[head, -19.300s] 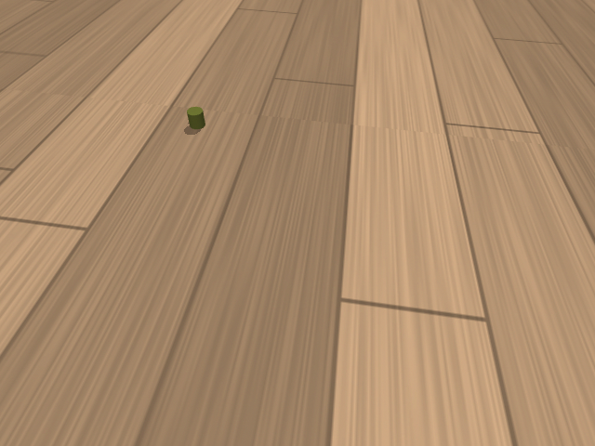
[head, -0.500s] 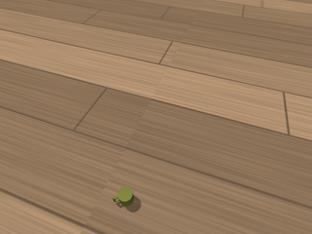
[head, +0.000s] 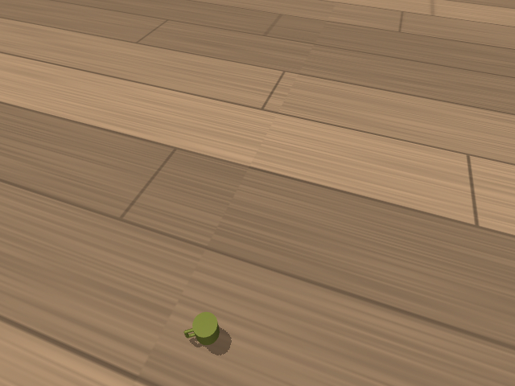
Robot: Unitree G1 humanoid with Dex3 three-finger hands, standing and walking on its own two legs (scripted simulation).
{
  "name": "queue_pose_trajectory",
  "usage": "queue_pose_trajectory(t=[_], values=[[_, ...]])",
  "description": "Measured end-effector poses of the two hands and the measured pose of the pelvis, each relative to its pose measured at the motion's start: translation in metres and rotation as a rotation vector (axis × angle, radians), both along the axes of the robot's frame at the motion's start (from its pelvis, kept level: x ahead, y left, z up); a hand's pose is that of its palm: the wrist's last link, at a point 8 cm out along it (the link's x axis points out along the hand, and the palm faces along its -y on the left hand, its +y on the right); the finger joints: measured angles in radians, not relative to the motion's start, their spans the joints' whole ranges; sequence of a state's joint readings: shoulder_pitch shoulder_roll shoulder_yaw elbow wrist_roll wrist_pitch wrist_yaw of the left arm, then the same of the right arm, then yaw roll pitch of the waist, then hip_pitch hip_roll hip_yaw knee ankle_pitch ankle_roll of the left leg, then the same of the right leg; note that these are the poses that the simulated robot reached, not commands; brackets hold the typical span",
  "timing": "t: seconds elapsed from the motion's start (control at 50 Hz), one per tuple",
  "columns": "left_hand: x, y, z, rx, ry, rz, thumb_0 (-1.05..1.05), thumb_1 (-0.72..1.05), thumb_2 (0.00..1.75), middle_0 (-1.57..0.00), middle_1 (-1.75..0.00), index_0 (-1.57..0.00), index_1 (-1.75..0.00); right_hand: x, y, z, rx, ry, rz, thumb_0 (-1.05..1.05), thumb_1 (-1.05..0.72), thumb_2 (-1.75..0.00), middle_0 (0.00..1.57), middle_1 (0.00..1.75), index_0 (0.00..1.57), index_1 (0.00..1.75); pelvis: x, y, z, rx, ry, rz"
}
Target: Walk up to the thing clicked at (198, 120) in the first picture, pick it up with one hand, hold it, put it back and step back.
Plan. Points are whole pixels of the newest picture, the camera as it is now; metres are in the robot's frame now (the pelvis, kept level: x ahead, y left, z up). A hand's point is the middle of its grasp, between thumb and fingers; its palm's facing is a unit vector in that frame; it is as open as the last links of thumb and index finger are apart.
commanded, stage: stand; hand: left
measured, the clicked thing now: (201, 329) +0.44 +0.20 -0.74
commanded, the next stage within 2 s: walk up in 1.70 s
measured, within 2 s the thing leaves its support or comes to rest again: neither
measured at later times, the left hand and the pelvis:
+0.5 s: hand out of the picture +0.07 +0.25 -0.15, palm faces -0.02 -0.94 -0.35, open 7.4 cm; pelvis +0.00 +0.00 +0.00, yaw +0 degrees
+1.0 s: hand out of the picture +0.07 +0.25 -0.16, palm faces -0.02 -0.94 -0.35, open 7.4 cm; pelvis +0.00 +0.00 +0.00, yaw +0 degrees
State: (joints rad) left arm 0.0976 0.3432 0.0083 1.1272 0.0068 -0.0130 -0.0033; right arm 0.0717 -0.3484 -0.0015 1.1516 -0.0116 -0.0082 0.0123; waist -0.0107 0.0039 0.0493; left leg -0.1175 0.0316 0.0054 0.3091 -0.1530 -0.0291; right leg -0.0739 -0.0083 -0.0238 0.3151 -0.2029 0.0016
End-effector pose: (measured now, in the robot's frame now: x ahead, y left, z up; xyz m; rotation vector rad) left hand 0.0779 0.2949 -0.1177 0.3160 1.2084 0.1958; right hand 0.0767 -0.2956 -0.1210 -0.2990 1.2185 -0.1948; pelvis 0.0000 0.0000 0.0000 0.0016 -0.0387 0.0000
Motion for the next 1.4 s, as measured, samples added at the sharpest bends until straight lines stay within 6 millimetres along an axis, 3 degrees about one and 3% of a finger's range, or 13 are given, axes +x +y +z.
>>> queue_pose_trajectory(t=[0.96,1.4], values=[[-0.015,0.001,0.0,0.008,0.024,0.007,0.0,0.9,0.9,-0.2,-0.3,-0.2,-0.3,-0.015,-0.004,-0.002,-0.004,0.027,0.008,0.0,-0.9,-0.9,0.2,0.3,0.2,0.3,-0.003,-0.003,0.0,0.001,-0.004,0.0],[-0.01,0.001,-0.001,0.007,0.024,0.004,0.0,0.9,0.9,-0.2,-0.3,-0.2,-0.3,-0.007,-0.003,0.0,-0.008,0.021,0.01,0.0,-0.9,-0.9,0.2,0.3,0.21,0.3,0.002,-0.003,0.0,0.001,-0.001,-0.003]])
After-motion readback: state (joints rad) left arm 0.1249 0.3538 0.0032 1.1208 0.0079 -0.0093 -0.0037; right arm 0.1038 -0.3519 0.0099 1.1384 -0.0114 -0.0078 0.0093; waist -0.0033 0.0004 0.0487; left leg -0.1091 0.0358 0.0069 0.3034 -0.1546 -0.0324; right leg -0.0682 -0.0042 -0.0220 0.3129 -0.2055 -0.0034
